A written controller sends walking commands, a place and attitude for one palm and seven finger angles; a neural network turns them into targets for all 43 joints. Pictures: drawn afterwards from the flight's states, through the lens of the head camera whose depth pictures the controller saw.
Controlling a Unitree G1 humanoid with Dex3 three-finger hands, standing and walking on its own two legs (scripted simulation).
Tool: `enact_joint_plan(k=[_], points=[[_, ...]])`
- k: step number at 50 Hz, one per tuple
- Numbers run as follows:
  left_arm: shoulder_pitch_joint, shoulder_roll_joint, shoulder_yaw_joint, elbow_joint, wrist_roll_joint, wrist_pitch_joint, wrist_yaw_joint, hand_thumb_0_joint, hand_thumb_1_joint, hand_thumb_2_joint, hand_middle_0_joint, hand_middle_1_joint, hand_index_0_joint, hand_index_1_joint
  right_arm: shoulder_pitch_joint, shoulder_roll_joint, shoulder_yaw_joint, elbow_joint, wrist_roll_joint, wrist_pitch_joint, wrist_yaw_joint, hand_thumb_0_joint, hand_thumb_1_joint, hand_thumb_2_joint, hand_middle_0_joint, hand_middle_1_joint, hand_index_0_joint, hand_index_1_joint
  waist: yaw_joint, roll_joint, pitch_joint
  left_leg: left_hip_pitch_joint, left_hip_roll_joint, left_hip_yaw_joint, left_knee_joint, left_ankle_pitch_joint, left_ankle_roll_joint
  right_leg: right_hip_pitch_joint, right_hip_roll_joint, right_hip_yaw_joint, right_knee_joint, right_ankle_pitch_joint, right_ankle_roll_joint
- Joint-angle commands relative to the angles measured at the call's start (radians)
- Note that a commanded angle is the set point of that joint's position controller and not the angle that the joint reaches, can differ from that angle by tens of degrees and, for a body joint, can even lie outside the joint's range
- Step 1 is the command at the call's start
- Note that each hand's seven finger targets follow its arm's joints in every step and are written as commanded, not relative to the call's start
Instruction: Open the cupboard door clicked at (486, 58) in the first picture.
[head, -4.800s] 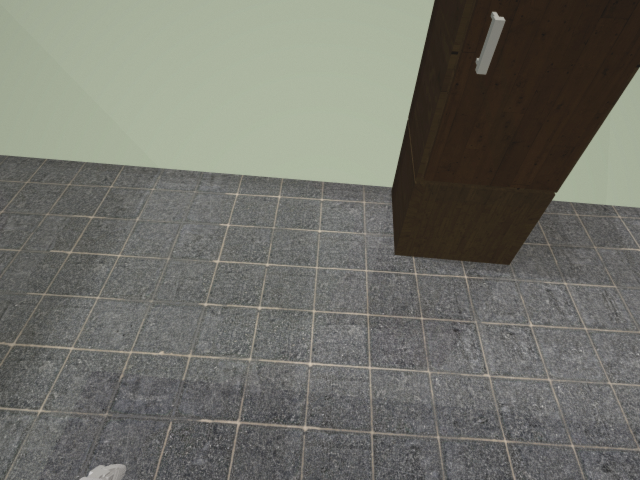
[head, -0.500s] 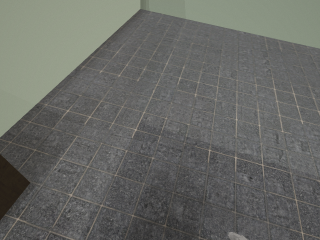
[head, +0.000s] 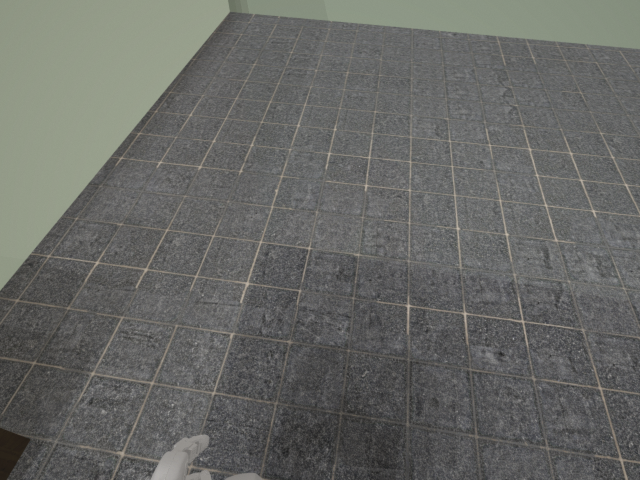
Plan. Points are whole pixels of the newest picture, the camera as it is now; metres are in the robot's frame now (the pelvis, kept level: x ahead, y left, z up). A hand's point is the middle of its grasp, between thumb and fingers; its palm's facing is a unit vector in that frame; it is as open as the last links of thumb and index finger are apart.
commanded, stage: turn to face it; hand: left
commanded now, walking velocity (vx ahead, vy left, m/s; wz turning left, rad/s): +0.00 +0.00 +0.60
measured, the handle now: out of the picture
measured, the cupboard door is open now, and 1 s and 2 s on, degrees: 0 0 0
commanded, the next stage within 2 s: none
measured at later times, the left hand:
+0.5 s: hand out of the picture +0.04 +0.28 -0.16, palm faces +0.29 -0.92 -0.26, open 7.4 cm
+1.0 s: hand out of the picture -0.05 +0.18 -0.15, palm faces +0.57 -0.78 -0.25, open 7.4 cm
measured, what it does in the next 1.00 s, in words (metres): steps on the spot, turning left: left foot, then right foot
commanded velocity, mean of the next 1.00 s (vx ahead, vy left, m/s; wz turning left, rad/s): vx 0.00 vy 0.00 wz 0.60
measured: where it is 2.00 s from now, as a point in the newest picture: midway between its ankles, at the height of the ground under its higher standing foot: outside the picture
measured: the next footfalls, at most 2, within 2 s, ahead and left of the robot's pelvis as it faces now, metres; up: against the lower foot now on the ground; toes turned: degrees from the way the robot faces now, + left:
left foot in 0.16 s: +0.07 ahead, +0.14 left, +0.00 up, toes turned +16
right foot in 0.70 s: +0.10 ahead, -0.11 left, +0.00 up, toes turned +22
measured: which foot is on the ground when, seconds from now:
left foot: up 0.00-0.14, down 0.16-0.70, up 0.72-1.00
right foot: down 0.00-0.18, up 0.20-0.68, down 0.70-1.00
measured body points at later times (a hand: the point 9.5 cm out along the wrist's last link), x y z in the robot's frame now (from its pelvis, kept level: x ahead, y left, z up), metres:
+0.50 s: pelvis +0.01 +0.04 +0.01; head +0.05 +0.07 +0.46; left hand +0.02 +0.33 -0.14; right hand +0.14 -0.20 -0.12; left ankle +0.04 +0.12 -0.73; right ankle +0.04 -0.12 -0.66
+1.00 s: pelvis +0.00 -0.02 +0.01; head +0.04 +0.00 +0.46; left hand -0.08 +0.22 -0.13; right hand +0.22 -0.19 -0.14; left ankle -0.08 +0.10 -0.68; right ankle +0.06 -0.12 -0.73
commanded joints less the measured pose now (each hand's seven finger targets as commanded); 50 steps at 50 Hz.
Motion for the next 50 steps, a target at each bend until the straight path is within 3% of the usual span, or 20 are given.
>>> enact_joint_plan(k=[1, 4, 6, 7, 8, 9, 10, 12, 15, 19, 25, 29, 32, 33, 34, 35, 36, 40, 45, 50], points=[[0.040, 0.204, 0.064, -0.055, 0.007, 0.021, 0.017, 0.000, 0.900, 0.900, -0.200, -0.300, -0.200, -0.300, 0.042, -0.061, -0.020, -0.090, -0.010, -0.008, 0.010, 0.000, -0.900, -0.900, 0.200, 0.300, 0.200, 0.300, 0.025, -0.186, -0.066, -0.015, 0.020, 0.012, -0.057, 0.089, -0.007, 0.004, -0.263, 0.077, -0.242, 0.232, -0.091], [0.035, 0.218, 0.079, -0.075, 0.009, 0.031, 0.013, 0.000, 0.900, 0.900, -0.200, -0.300, -0.200, -0.300, 0.009, -0.082, -0.026, -0.132, -0.013, -0.014, 0.018, 0.000, -0.900, -0.900, 0.200, 0.300, 0.200, 0.300, 0.029, -0.213, -0.051, -0.010, 0.016, 0.039, -0.210, 0.125, -0.003, 0.013, -0.269, 0.051, -0.182, 0.146, -0.077], [0.045, 0.215, 0.085, -0.087, 0.004, 0.041, 0.009, 0.000, 0.900, 0.900, -0.200, -0.300, -0.200, -0.300, 0.024, -0.102, -0.035, -0.144, -0.017, -0.022, 0.021, 0.000, -0.900, -0.900, 0.200, 0.300, 0.200, 0.300, 0.016, -0.152, -0.065, 0.078, -0.015, 0.074, -0.380, 0.252, 0.001, -0.005, -0.239, 0.014, -0.072, 0.089, -0.043], [0.040, 0.205, 0.085, -0.099, -0.004, 0.048, 0.006, 0.000, 0.900, 0.900, -0.200, -0.300, -0.200, -0.300, 0.071, -0.138, -0.045, -0.139, -0.020, -0.027, 0.023, 0.000, -0.900, -0.900, 0.200, 0.300, 0.200, 0.300, -0.011, -0.047, -0.084, 0.155, -0.009, 0.054, -0.501, 0.351, 0.008, -0.044, -0.208, -0.008, 0.053, 0.018, -0.014], [0.065, 0.150, 0.080, -0.129, -0.012, 0.059, -0.003, 0.000, 0.900, 0.900, -0.200, -0.300, -0.200, -0.300, 0.099, -0.236, -0.066, -0.153, -0.025, -0.037, 0.021, 0.000, -0.900, -0.900, 0.200, 0.300, 0.200, 0.300, -0.018, 0.249, -0.080, 0.196, 0.160, -0.258, -0.653, 0.479, 0.088, -0.207, -0.085, -0.031, 0.277, -0.233, 0.056], [0.014, 0.111, 0.069, -0.180, -0.011, 0.062, -0.006, 0.000, 0.900, 0.900, -0.200, -0.300, -0.200, -0.300, 0.123, -0.324, -0.084, -0.170, -0.033, -0.042, 0.013, 0.000, -0.900, -0.900, 0.200, 0.300, 0.200, 0.300, -0.049, 0.385, -0.052, 0.162, 0.346, -0.537, -0.800, 0.571, 0.208, -0.317, 0.010, 0.035, 0.518, -0.451, 0.092], [0.003, 0.125, 0.066, -0.186, 0.001, 0.069, 0.000, 0.000, 0.900, 0.900, -0.200, -0.300, -0.200, -0.300, 0.108, -0.328, -0.083, -0.162, -0.027, -0.046, -0.002, 0.000, -0.900, -0.900, 0.200, 0.300, 0.200, 0.300, -0.036, 0.330, -0.100, 0.175, 0.359, -0.584, -0.809, 0.491, 0.216, -0.354, -0.004, 0.165, 0.646, -0.377, 0.073], [0.016, 0.141, 0.081, -0.160, 0.004, 0.055, -0.013, 0.000, 0.900, 0.900, -0.200, -0.300, -0.200, -0.300, -0.030, -0.270, -0.064, -0.206, -0.025, -0.053, -0.012, 0.000, -0.900, -0.900, 0.200, 0.300, 0.200, 0.300, 0.014, 0.192, -0.091, 0.164, 0.244, -0.443, -0.777, 0.402, 0.185, -0.379, -0.015, 0.210, 0.709, -0.188, 0.080], [0.078, 0.160, 0.085, -0.120, -0.002, 0.054, -0.021, 0.000, 0.900, 0.900, -0.200, -0.300, -0.200, -0.300, -0.086, -0.241, -0.051, -0.231, -0.017, -0.068, -0.017, 0.000, -0.900, -0.900, 0.200, 0.300, 0.200, 0.300, 0.041, 0.132, -0.143, 0.227, 0.164, -0.287, -0.740, 0.619, 0.178, -0.304, -0.011, 0.206, 0.631, -0.099, 0.095], [0.074, 0.172, 0.079, -0.126, -0.008, 0.061, -0.014, 0.000, 0.900, 0.900, -0.200, -0.300, -0.200, -0.300, -0.064, -0.268, -0.060, -0.227, -0.017, -0.059, -0.013, 0.000, -0.900, -0.900, 0.200, 0.300, 0.200, 0.300, 0.023, 0.072, -0.157, 0.296, 0.164, -0.316, -0.736, 0.662, 0.216, -0.271, 0.013, 0.208, 0.510, -0.130, 0.103], [0.045, 0.181, 0.074, -0.154, -0.010, 0.060, -0.011, 0.000, 0.900, 0.900, -0.200, -0.300, -0.200, -0.300, -0.073, -0.295, -0.073, -0.229, -0.019, -0.041, -0.004, 0.000, -0.900, -0.900, 0.200, 0.300, 0.200, 0.300, 0.006, 0.125, -0.139, 0.291, 0.151, -0.405, -0.737, 0.587, 0.233, -0.222, 0.044, 0.216, 0.353, -0.182, 0.099], [0.079, 0.178, 0.069, -0.159, -0.017, 0.057, -0.006, 0.000, 0.900, 0.900, -0.200, -0.300, -0.200, -0.300, -0.108, -0.309, -0.082, -0.239, -0.020, -0.029, 0.000, 0.000, -0.900, -0.900, 0.200, 0.300, 0.200, 0.300, 0.018, 0.138, -0.153, 0.234, 0.127, -0.458, -0.719, 0.576, 0.228, -0.113, 0.076, 0.213, 0.225, -0.193, 0.082], [0.171, 0.188, 0.070, -0.146, -0.020, 0.049, -0.002, 0.000, 0.900, 0.900, -0.200, -0.300, -0.200, -0.300, -0.168, -0.306, -0.088, -0.262, -0.017, -0.020, 0.007, 0.000, -0.900, -0.900, 0.200, 0.300, 0.200, 0.300, 0.061, 0.136, -0.158, 0.123, 0.075, -0.453, -0.684, 0.521, 0.187, 0.065, 0.099, 0.187, 0.005, -0.095, 0.068], [0.217, 0.202, 0.077, -0.139, -0.018, 0.044, 0.001, 0.000, 0.900, 0.900, -0.200, -0.300, -0.200, -0.300, -0.183, -0.287, -0.087, -0.272, -0.013, -0.016, 0.010, 0.000, -0.900, -0.900, 0.200, 0.300, 0.200, 0.300, 0.085, 0.100, -0.157, 0.017, 0.032, -0.433, -0.649, 0.425, 0.146, 0.193, 0.082, 0.190, -0.142, -0.015, 0.055], [0.247, 0.270, 0.091, -0.144, -0.004, 0.036, 0.007, 0.000, 0.900, 0.900, -0.200, -0.300, -0.200, -0.300, -0.182, -0.232, -0.081, -0.286, -0.004, -0.013, 0.017, 0.000, -0.900, -0.900, 0.200, 0.300, 0.200, 0.300, 0.102, -0.078, -0.148, -0.147, -0.067, -0.332, -0.478, 0.239, 0.074, 0.301, -0.091, 0.358, -0.308, -0.114, -0.005], [0.216, 0.359, 0.099, -0.170, 0.010, 0.031, 0.012, 0.000, 0.900, 0.900, -0.200, -0.300, -0.200, -0.300, -0.178, -0.180, -0.071, -0.314, -0.005, -0.014, 0.019, 0.000, -0.900, -0.900, 0.200, 0.300, 0.200, 0.300, 0.101, -0.320, -0.105, -0.288, -0.199, -0.138, -0.200, 0.008, -0.003, 0.267, -0.364, 0.639, -0.396, -0.117, -0.120], [0.159, 0.338, 0.094, -0.190, -0.002, 0.032, 0.015, 0.000, 0.900, 0.900, -0.200, -0.300, -0.200, -0.300, -0.190, -0.245, -0.082, -0.307, -0.022, -0.009, 0.019, 0.000, -0.900, -0.900, 0.200, 0.300, 0.200, 0.300, 0.085, -0.239, -0.093, -0.234, -0.129, -0.178, -0.026, 0.004, 0.015, 0.123, -0.389, 0.577, -0.393, -0.121, -0.152], [0.039, 0.230, 0.061, -0.200, 0.000, 0.020, 0.008, 0.000, 0.900, 0.900, -0.200, -0.300, -0.200, -0.300, -0.144, -0.207, -0.074, -0.246, -0.018, 0.009, 0.040, 0.000, -0.900, -0.900, 0.200, 0.300, 0.200, 0.300, 0.009, -0.163, -0.002, -0.199, -0.074, -0.111, 0.165, 0.189, -0.013, 0.044, -0.198, 0.257, -0.288, 0.140, -0.088], [0.178, 0.266, 0.068, -0.153, 0.006, 0.022, 0.005, 0.000, 0.900, 0.900, -0.200, -0.300, -0.200, -0.300, -0.247, -0.189, -0.058, -0.267, -0.013, 0.010, 0.041, 0.000, -0.900, -0.900, 0.200, 0.300, 0.200, 0.300, 0.087, -0.188, -0.041, -0.163, -0.062, -0.045, -0.040, 0.125, -0.037, 0.189, -0.230, 0.192, -0.238, 0.311, -0.107], [0.212, 0.318, 0.086, -0.130, 0.010, 0.032, 0.001, 0.000, 0.900, 0.900, -0.200, -0.300, -0.200, -0.300, -0.274, -0.180, -0.039, -0.280, -0.003, -0.007, 0.038, 0.000, -0.900, -0.900, 0.200, 0.300, 0.200, 0.300, 0.114, -0.258, -0.105, -0.042, -0.066, 0.014, -0.304, 0.080, -0.018, 0.257, -0.269, 0.143, -0.147, 0.472, -0.110]])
